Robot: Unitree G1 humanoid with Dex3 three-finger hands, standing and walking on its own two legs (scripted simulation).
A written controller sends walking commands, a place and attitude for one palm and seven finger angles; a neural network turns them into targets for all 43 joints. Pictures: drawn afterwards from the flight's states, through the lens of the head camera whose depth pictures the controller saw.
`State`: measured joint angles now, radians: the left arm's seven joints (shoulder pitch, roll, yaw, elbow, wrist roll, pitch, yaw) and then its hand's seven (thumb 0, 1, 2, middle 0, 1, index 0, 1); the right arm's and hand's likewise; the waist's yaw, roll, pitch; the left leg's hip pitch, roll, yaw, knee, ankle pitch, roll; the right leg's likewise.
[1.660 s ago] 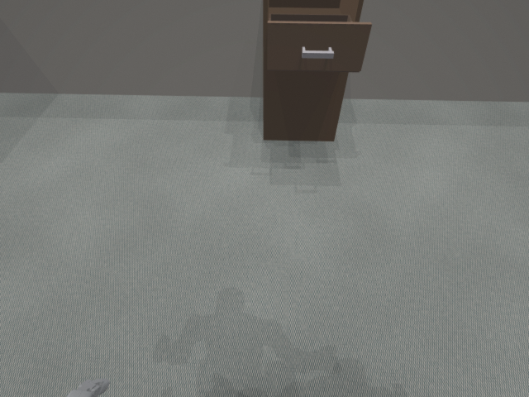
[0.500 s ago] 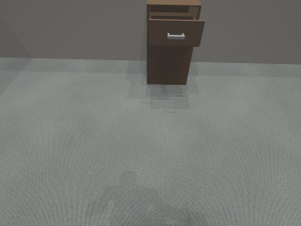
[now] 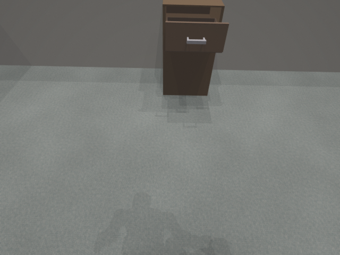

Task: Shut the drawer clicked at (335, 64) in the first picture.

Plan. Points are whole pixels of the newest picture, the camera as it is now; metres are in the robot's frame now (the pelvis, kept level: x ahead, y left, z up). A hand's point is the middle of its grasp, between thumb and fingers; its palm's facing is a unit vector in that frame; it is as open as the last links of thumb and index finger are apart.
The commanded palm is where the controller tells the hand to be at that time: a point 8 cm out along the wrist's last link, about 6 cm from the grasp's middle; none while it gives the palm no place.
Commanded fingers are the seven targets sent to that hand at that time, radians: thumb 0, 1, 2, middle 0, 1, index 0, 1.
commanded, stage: walk to a spot facing it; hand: left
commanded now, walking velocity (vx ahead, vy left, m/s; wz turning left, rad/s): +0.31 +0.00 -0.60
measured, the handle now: (196, 40) +1.32 -0.07 -0.08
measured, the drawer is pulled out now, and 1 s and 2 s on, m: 0.30 0.30 0.30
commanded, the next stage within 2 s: turn to face it in 1.98 s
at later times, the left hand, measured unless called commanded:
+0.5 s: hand out of the picture +0.09 +0.14 -0.16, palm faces -0.15 -0.98 -0.16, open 7.4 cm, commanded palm none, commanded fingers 0.00 0.90 0.90 -0.20 -0.30 -0.20 -0.30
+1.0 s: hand (156, 147) +0.52 +0.09 -0.16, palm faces -0.48 -0.85 -0.20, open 7.4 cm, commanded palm none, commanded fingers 0.00 0.90 0.90 -0.20 -0.30 -0.20 -0.30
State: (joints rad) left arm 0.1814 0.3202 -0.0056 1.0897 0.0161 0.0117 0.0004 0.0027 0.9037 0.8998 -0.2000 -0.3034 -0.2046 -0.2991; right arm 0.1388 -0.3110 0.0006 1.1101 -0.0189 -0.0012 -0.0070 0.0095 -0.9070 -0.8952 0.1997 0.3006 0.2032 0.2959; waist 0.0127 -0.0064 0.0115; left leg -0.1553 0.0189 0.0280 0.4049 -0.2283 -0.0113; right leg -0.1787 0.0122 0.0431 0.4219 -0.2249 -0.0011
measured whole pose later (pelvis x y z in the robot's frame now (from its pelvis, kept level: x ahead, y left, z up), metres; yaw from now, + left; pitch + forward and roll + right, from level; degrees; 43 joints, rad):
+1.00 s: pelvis +0.33 -0.03 +0.00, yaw -29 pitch +0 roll +0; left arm 0.13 0.23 0.08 0.96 0.04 0.02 -0.04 0.00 0.91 0.90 -0.19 -0.30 -0.20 -0.30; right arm 0.40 -0.19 -0.05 1.08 -0.03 -0.07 -0.02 0.00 -0.93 -0.90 0.20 0.30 0.20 0.30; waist -0.04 -0.03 0.04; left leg -0.04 0.06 0.30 0.35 -0.30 0.01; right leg -0.59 -0.11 -0.07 0.85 -0.16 0.01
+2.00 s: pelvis +0.70 -0.23 +0.00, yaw -44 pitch +0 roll -1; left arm 0.22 0.18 0.09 1.04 0.03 0.03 -0.03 0.00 0.92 0.90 -0.20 -0.30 -0.20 -0.30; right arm 0.41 -0.10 -0.03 1.10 -0.02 -0.07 -0.02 0.01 -0.92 -0.90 0.20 0.30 0.20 0.30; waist -0.01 -0.03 0.05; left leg 0.01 0.06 0.33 0.33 -0.33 0.02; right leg -0.64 -0.12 -0.09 0.94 -0.12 0.02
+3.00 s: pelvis +0.82 -0.39 -0.01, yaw -23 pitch +1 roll +0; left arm 0.16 0.24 0.07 0.90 0.00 0.04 0.02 0.00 0.91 0.90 -0.20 -0.30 -0.20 -0.30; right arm 0.20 -0.23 -0.07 0.92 -0.02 0.05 0.01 0.01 -0.91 -0.89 0.20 0.30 0.21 0.30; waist -0.03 0.04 0.07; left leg -0.35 -0.04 -0.07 0.52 -0.18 0.01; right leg -0.34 -0.03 -0.01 0.70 -0.39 0.08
